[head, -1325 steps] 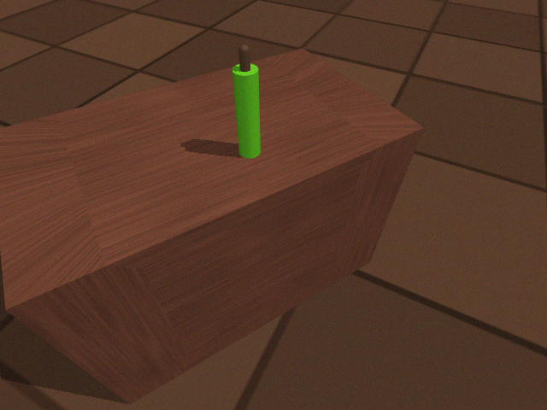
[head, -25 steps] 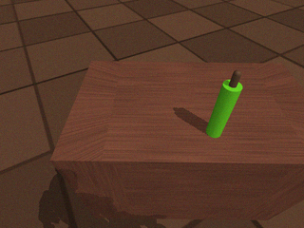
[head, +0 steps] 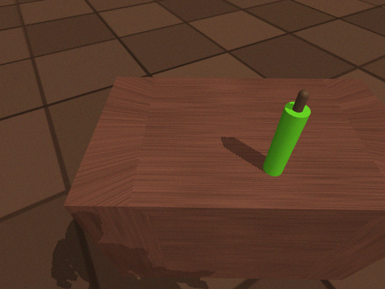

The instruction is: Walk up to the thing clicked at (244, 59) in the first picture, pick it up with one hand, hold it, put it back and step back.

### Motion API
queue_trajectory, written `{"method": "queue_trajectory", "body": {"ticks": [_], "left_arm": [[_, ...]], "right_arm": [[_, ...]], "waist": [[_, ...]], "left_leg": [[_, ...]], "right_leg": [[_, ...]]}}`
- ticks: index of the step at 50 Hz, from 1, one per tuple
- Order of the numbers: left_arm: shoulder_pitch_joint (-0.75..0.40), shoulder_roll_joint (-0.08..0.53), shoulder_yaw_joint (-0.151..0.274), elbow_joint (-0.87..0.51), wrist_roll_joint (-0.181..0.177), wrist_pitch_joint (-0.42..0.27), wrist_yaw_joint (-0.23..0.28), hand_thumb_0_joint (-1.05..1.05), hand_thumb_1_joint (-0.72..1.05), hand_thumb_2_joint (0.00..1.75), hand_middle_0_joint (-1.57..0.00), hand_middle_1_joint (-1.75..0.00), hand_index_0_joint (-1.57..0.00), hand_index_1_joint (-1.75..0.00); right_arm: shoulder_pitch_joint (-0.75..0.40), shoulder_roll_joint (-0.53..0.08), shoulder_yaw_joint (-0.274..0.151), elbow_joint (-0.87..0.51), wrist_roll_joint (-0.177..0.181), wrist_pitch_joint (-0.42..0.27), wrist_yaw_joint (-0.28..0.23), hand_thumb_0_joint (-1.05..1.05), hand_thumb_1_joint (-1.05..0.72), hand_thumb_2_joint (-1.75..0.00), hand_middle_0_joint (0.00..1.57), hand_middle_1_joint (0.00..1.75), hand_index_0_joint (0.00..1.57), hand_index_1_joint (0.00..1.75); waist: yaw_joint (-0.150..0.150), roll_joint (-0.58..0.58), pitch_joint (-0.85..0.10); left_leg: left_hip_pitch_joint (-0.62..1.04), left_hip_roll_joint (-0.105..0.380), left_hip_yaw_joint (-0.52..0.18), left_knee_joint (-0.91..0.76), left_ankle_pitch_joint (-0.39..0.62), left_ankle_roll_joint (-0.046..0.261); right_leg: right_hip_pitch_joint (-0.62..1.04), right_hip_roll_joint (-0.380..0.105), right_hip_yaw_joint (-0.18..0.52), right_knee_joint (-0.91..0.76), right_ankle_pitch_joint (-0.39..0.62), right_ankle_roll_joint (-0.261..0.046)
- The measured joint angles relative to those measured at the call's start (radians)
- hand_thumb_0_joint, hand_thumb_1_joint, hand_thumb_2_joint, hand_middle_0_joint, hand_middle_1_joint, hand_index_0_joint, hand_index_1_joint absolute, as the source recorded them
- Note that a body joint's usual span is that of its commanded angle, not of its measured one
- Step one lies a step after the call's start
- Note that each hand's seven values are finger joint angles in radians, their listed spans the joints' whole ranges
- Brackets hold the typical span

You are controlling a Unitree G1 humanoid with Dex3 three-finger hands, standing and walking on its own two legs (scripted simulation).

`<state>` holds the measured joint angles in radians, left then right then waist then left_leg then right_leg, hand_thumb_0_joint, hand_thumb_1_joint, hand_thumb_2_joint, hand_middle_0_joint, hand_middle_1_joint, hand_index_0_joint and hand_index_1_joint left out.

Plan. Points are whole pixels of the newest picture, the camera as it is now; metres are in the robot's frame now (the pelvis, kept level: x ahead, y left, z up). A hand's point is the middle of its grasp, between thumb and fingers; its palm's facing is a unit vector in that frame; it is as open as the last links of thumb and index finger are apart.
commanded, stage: stand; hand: right
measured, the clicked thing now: (286, 136) +0.47 -0.21 +0.05
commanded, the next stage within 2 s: step back in 1.88 s
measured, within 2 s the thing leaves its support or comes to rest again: neither
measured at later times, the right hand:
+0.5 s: hand out of the picture +0.07 -0.25 -0.16, palm faces -0.03 +0.94 -0.35, open 7.4 cm
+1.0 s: hand out of the picture +0.06 -0.25 -0.16, palm faces -0.03 +0.94 -0.35, open 7.4 cm
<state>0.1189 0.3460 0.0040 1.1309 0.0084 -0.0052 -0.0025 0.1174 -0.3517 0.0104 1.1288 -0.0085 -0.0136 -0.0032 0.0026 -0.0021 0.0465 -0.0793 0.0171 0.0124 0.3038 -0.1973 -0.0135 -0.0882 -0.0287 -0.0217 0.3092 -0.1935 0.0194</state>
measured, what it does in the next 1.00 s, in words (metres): stands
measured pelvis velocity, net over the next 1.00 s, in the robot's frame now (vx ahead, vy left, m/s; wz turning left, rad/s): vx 0.00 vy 0.00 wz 0.00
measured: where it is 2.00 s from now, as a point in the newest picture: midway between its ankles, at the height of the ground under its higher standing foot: outside the picture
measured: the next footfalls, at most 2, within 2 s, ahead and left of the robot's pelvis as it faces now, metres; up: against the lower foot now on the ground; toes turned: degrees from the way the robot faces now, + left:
none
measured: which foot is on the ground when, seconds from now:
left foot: down 0.00-1.00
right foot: down 0.00-1.00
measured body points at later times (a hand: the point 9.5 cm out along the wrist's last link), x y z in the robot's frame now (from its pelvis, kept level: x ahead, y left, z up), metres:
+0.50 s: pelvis +0.00 +0.00 +0.00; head +0.01 +0.00 +0.45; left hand +0.07 +0.30 -0.13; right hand +0.07 -0.30 -0.13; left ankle -0.02 +0.13 -0.75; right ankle -0.02 -0.13 -0.75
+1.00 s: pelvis +0.00 +0.00 +0.00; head +0.01 +0.00 +0.45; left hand +0.06 +0.30 -0.13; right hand +0.07 -0.30 -0.13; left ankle -0.02 +0.13 -0.75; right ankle -0.02 -0.13 -0.75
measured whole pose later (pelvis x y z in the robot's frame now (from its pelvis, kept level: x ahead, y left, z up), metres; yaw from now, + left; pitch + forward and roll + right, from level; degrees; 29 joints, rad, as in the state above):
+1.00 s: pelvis +0.00 +0.00 +0.00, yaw +0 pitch -2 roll +0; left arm 0.13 0.35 0.00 1.12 0.01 -0.01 0.00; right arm 0.12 -0.35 0.01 1.12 -0.01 -0.01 0.00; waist 0.00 0.00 0.05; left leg -0.08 0.02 0.01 0.30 -0.19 -0.01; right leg -0.08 -0.03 -0.02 0.30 -0.18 0.02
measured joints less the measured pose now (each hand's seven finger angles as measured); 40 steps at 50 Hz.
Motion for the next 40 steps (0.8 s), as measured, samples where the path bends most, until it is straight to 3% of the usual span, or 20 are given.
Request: {"method": "queue_trajectory", "body": {"ticks": [40], "left_arm": [[0.007,0.001,-0.001,-0.008,0.0,-0.004,0.0,0.0,0.91,0.9,-0.2,-0.3,-0.2,-0.3]], "right_arm": [[0.006,0.004,-0.005,0.0,0.001,0.003,0.004,0.01,-0.9,-0.9,0.2,0.3,0.21,0.3]], "waist": [[-0.002,-0.001,0.001]], "left_leg": [[0.002,-0.001,-0.002,-0.003,0.005,0.001]], "right_leg": [[0.006,-0.001,-0.002,-0.008,0.007,0.001]]}}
